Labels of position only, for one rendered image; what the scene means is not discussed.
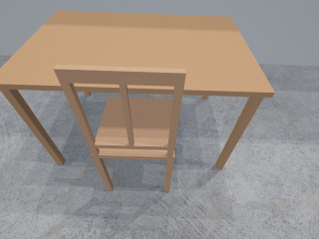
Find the table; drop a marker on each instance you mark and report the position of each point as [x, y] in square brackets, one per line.
[216, 59]

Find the chair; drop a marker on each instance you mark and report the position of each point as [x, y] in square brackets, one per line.
[130, 128]

